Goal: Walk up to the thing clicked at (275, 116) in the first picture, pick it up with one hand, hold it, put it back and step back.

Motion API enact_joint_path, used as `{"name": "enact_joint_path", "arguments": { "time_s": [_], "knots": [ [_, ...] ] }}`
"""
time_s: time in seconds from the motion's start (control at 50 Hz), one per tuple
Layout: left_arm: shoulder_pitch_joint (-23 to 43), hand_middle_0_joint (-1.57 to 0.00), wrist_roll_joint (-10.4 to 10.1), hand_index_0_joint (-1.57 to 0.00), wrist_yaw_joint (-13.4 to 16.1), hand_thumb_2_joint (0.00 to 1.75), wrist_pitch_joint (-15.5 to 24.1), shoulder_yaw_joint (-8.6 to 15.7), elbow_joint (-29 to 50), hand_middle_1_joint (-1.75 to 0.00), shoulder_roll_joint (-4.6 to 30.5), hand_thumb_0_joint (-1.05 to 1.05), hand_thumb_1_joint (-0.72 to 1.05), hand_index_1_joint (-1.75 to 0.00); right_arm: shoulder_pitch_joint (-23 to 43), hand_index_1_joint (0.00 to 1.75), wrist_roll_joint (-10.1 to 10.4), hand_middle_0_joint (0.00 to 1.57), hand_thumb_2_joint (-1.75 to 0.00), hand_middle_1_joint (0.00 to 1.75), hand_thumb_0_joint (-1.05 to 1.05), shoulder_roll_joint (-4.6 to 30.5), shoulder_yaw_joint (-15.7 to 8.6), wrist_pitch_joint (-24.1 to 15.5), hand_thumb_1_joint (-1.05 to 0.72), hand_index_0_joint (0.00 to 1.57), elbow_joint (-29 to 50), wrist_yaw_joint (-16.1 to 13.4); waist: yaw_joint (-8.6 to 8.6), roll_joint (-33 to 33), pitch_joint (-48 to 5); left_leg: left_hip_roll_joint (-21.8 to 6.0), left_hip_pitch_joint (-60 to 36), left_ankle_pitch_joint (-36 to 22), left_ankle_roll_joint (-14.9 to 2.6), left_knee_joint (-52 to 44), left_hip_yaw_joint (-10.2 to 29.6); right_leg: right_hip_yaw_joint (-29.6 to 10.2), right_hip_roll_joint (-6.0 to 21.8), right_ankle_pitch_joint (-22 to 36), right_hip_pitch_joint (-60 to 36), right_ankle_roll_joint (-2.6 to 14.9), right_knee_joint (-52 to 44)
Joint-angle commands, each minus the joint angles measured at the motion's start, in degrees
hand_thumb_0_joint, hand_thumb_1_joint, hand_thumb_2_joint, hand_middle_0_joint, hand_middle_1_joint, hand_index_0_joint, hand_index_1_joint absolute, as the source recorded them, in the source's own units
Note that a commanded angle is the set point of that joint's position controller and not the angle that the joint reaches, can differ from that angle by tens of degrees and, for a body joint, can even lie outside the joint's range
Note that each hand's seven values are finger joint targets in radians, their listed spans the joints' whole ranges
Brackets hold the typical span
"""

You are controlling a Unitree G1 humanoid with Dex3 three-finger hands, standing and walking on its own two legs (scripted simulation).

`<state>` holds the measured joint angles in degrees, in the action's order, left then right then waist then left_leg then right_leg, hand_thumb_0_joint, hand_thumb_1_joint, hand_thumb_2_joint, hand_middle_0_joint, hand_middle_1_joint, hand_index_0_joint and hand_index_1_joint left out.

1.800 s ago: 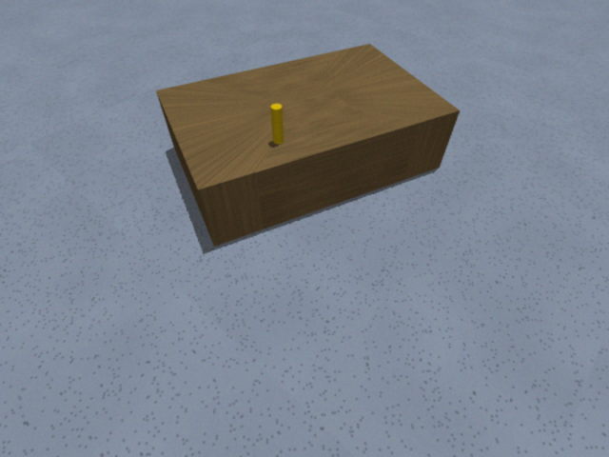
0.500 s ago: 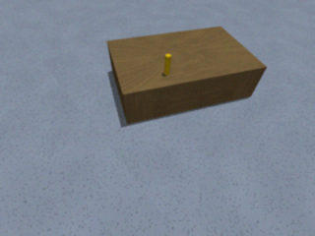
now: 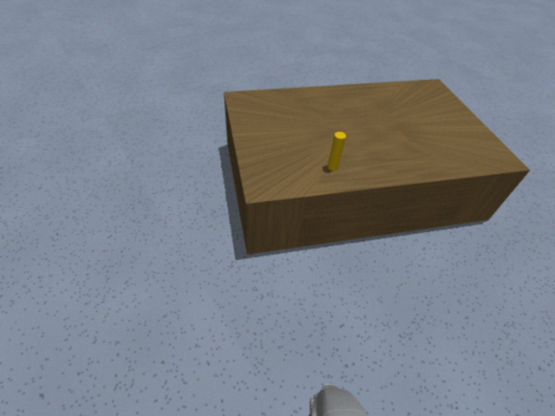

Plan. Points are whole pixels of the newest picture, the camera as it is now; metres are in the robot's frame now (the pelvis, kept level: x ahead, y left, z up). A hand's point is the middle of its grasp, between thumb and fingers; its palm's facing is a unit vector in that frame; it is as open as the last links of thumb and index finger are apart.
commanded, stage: walk up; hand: right
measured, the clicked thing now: (336, 151) +1.05 -0.31 -0.36
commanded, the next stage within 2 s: none
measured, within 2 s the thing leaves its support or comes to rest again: neither
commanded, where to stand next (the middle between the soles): +0.56 -0.13 m, yaw +8 degrees
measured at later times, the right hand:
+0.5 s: hand (449, 301) +0.33 -0.36 -0.13, palm faces -0.16 +0.91 -0.39, open 7.4 cm
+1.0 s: hand (457, 245) +0.46 -0.44 -0.14, palm faces -0.12 +0.90 -0.41, open 7.4 cm
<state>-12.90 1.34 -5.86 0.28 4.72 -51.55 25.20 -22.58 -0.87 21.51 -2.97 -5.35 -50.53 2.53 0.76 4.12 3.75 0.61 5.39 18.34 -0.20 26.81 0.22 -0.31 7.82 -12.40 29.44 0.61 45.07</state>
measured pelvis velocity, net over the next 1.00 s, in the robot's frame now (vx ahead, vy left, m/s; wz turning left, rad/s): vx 0.39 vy -0.16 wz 0.10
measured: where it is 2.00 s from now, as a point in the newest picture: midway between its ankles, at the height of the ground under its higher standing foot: (303, 338)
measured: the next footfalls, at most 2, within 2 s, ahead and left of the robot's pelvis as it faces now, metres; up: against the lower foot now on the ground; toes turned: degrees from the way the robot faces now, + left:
right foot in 0.10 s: +0.21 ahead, -0.17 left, +0.00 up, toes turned -4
left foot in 0.58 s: +0.40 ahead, +0.02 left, +0.00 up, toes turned +10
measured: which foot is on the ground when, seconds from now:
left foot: down 0.00-0.16, up 0.18-0.56, down 0.58-1.00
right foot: up 0.00-0.08, down 0.10-0.62, up 0.64-0.98, down 1.00-1.00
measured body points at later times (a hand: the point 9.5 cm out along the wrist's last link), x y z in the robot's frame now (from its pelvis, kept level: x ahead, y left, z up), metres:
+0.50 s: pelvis +0.22 -0.10 +0.00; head +0.25 -0.09 +0.45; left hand +0.21 +0.22 -0.11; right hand +0.34 -0.40 -0.11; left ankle +0.32 +0.05 -0.70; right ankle +0.17 -0.17 -0.73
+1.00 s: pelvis +0.39 -0.16 -0.01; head +0.39 -0.16 +0.44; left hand +0.42 +0.19 -0.11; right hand +0.47 -0.48 -0.11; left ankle +0.36 +0.01 -0.73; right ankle +0.49 -0.30 -0.73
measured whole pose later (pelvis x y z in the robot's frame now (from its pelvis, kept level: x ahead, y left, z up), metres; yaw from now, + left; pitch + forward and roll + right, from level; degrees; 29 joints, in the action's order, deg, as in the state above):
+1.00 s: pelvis +0.39 -0.16 -0.01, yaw +6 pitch -3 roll +2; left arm -18.5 0.9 -4.8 1.7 5.2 -48.3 25.6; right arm -20.9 -1.2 25.5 -3.3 -4.2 -46.4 2.1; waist 1.0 1.5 3.1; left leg -4.4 12.4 20.4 -0.2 35.2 -2.4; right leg 0.5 6.6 -13.2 22.3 0.5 36.4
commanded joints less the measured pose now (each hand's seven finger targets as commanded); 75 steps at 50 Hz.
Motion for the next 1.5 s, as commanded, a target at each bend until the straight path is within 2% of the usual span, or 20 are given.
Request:
{"name": "enact_joint_path", "arguments": {
  "time_s": [0.0,0.1,0.14,0.16,0.26,0.46,0.54,0.56,0.6,0.62,0.74,0.88,0.96,1.0,1.02,1.04,1.12,1.32,1.42,1.48],
  "knots": [
    [7.12,-0.20,0.08,-0.20,-0.28,0.90,2.17,3.07,7.01,-0.30,9.12,0.00,0.90,-0.30,1.04,0.30,0.54,0.20,-0.90,0.30,0.00,18.15,-5.53,-2.05,-0.90,0.20,5.78,-1.64,1.00,-10.78,3.38,-13.05,8.61,-2.46,-10.74,-11.78,9.87,1.17,-1.27,3.73,-4.24,0.29,-7.33],
    [-8.85,-0.20,0.26,-0.20,1.29,0.90,3.92,5.48,3.12,-0.30,11.93,0.00,0.90,-0.30,-0.37,0.30,0.36,0.20,-0.90,0.30,0.00,13.57,-3.87,-1.22,-0.90,0.20,7.08,-2.62,-7.76,0.58,-8.04,-7.42,12.95,-24.71,-5.79,22.13,2.18,2.39,-4.97,-1.65,-31.25,3.19,-16.06],
    [-13.86,-0.20,-0.21,-0.20,2.17,0.90,4.35,6.39,2.92,-0.30,18.39,0.00,0.90,-0.30,-1.13,0.30,1.34,0.20,-0.90,0.30,0.00,12.37,-2.95,-1.01,-0.90,0.20,8.50,-3.11,-8.19,15.62,-8.98,3.67,33.90,10.66,-2.46,43.77,-1.38,-34.70,16.51,-11.76,-40.05,10.66,-31.29],
    [-9.25,-0.20,-0.69,-0.20,2.40,0.90,4.12,6.34,4.44,-0.30,18.77,0.00,0.90,-0.30,0.06,0.30,0.59,0.20,-0.90,0.30,0.00,15.12,-3.51,-0.47,-0.90,0.20,7.02,-3.92,-6.90,11.62,-6.19,-0.75,33.32,11.41,-2.71,47.59,3.04,-35.14,18.31,-14.50,-33.45,13.11,-31.21],
    [-1.99,-0.20,-0.87,-0.20,3.25,0.90,4.64,3.37,6.71,-0.30,10.58,0.00,0.90,-0.30,-2.82,0.30,1.20,0.20,-0.90,0.30,0.00,12.18,-3.40,0.71,-0.90,0.20,3.26,-1.82,-0.76,6.17,0.71,-3.67,22.71,-2.04,-2.15,37.60,3.08,-3.83,3.82,8.48,-16.11,6.85,-28.93],
    [-9.73,-0.20,0.03,-0.20,3.31,0.90,4.02,3.24,9.89,-0.30,10.98,0.00,0.90,-0.30,9.72,0.30,0.74,0.20,-0.90,0.30,0.00,10.15,-3.02,0.43,-0.90,0.20,8.37,-0.96,-5.48,2.04,-0.01,-3.84,21.56,-8.93,-0.90,11.56,-3.51,0.23,6.11,22.53,-25.08,8.20,-24.00],
    [-7.87,-0.20,-0.42,-0.20,3.63,0.90,3.05,2.71,11.43,-0.30,11.73,0.00,0.90,-0.30,1.45,0.30,0.22,0.20,-0.90,0.30,0.00,11.55,-4.11,-0.13,-0.90,0.20,6.50,-1.86,0.25,-2.60,-4.24,-0.02,2.72,-9.99,-3.49,4.07,-6.61,3.21,4.19,24.58,-17.72,7.03,-10.12],
    [-8.23,-0.20,-0.61,-0.20,3.75,0.90,2.92,1.85,12.10,-0.30,9.39,0.00,0.90,-0.30,-4.87,0.30,-0.50,0.20,-0.90,0.30,0.00,14.38,-5.19,-0.43,-0.90,0.20,5.01,-2.40,3.75,-8.71,-7.33,-1.60,-6.51,-7.34,-5.98,2.25,-2.64,5.36,0.73,21.45,-12.23,5.92,1.83],
    [-12.33,-0.20,-1.06,-0.20,3.81,0.90,2.18,1.59,12.20,-0.30,6.65,0.00,0.90,-0.30,-8.14,0.30,-0.90,0.20,-0.90,0.30,0.00,21.29,-6.95,-0.65,-0.90,0.20,7.18,-3.84,3.67,-16.58,-10.80,-25.67,-16.61,2.53,-15.85,-7.18,40.09,1.67,-9.82,-20.14,9.60,1.71,24.16],
    [-11.39,-0.20,-0.51,-0.20,4.34,0.90,1.34,2.88,11.48,-0.30,13.08,0.00,0.90,-0.30,-5.60,0.30,1.26,0.20,-0.90,0.30,0.00,21.99,-7.56,-0.50,-0.90,0.20,7.54,-3.90,3.57,-10.65,-10.06,-28.90,-12.70,8.58,-19.22,-9.75,42.55,-3.92,-5.63,-20.20,8.69,2.54,28.40],
    [-13.98,-0.20,-0.66,-0.20,2.58,0.90,0.71,2.70,7.37,-0.30,9.44,0.00,0.90,-0.30,4.23,0.30,1.13,0.20,-0.90,0.30,0.00,16.34,-4.33,-1.66,-0.90,0.20,8.77,-3.09,-2.21,-10.23,1.63,-15.06,13.45,-6.41,-11.48,-10.80,8.37,-2.74,-1.98,-7.38,-3.20,0.48,18.04],
    [-5.85,-0.20,-0.28,-0.20,1.10,0.90,1.91,3.00,8.46,-0.30,8.74,0.00,0.90,-0.30,3.78,0.30,0.17,0.20,-0.90,0.30,0.00,19.13,-5.30,-1.45,-0.90,0.20,8.89,-1.47,0.32,-17.20,1.06,-12.83,13.90,9.79,-11.76,-11.34,6.32,2.09,-1.83,-1.58,-6.69,-0.58,-4.16],
    [-14.08,-0.20,-0.18,-0.20,2.11,0.90,3.46,4.19,3.91,-0.30,10.50,0.00,0.90,-0.30,7.51,0.30,0.01,0.20,-0.90,0.30,0.00,16.67,-4.37,0.36,-0.90,0.20,9.90,-1.35,-5.18,-9.10,-3.10,-10.46,20.92,12.35,-8.76,2.88,3.57,3.88,-4.87,-0.70,-23.55,0.06,-11.41],
    [-19.78,-0.20,0.76,-0.20,3.64,0.90,4.76,5.99,2.94,-0.30,16.45,0.00,0.90,-0.30,1.89,0.30,-0.03,0.20,-0.90,0.30,0.00,7.69,-1.39,0.96,-0.90,0.20,9.69,-1.48,-7.47,14.92,-4.44,-1.21,31.80,11.28,-4.50,32.48,-4.11,-14.87,5.04,-20.41,-31.70,2.67,-25.05],
    [-16.87,-0.20,0.61,-0.20,4.14,0.90,5.20,5.62,5.35,-0.30,18.69,0.00,0.90,-0.30,1.84,0.30,0.52,0.20,-0.90,0.30,0.00,8.81,-1.44,1.37,-0.90,0.20,9.64,-1.89,-6.67,13.82,-1.13,2.57,38.10,11.78,-1.89,39.94,0.41,-34.44,15.86,-24.56,-26.71,6.83,-34.27],
    [-12.02,-0.20,0.00,-0.20,3.92,0.90,4.82,5.27,6.60,-0.30,19.80,0.00,0.90,-0.30,3.16,0.30,0.17,0.20,-0.90,0.30,0.00,14.56,-3.09,1.39,-0.90,0.20,8.92,-2.33,-5.09,10.75,0.67,-1.34,36.32,10.63,-1.92,41.31,3.67,-37.86,18.14,-24.93,-22.55,11.94,-34.41],
    [-7.86,-0.20,-1.39,-0.20,4.94,0.90,5.53,3.30,6.31,-0.30,14.10,0.00,0.90,-0.30,-0.23,0.30,1.48,0.20,-0.90,0.30,0.00,13.67,-3.10,1.96,-0.90,0.20,3.92,-1.52,-1.76,7.22,1.42,-3.14,29.52,1.00,-1.64,35.79,5.35,-13.03,7.99,2.56,-20.02,7.27,-28.21],
    [-6.36,-0.20,-0.89,-0.20,7.09,0.90,5.14,1.32,7.50,-0.30,12.19,0.00,0.90,-0.30,7.08,0.30,0.31,0.20,-0.90,0.30,0.00,9.41,-2.48,4.60,-0.90,0.20,5.06,-1.28,-2.70,5.01,-2.74,-1.41,16.84,-5.18,-1.03,16.42,0.30,0.14,8.03,38.25,-19.01,9.14,-17.83],
    [-4.33,-0.20,-1.75,-0.20,7.79,0.90,3.50,0.27,7.58,-0.30,11.93,0.00,0.90,-0.30,6.38,0.30,-0.64,0.20,-0.90,0.30,0.00,12.11,-3.54,4.42,-0.90,0.20,4.08,-1.70,-0.21,0.09,-5.86,-2.00,5.29,-15.14,-4.62,3.77,1.33,0.40,6.35,23.54,-13.42,6.26,-5.74],
    [-8.02,-0.20,-2.47,-0.20,8.48,0.90,1.76,-0.43,6.03,-0.30,8.76,0.00,0.90,-0.30,7.55,0.30,0.25,0.20,-0.90,0.30,0.00,17.90,-4.74,4.04,-0.90,0.20,5.20,-2.14,-0.30,-16.37,-11.06,-20.29,0.80,-25.46,-18.16,-2.21,25.58,1.81,-5.29,-25.38,-6.24,0.96,13.16]
  ]
}}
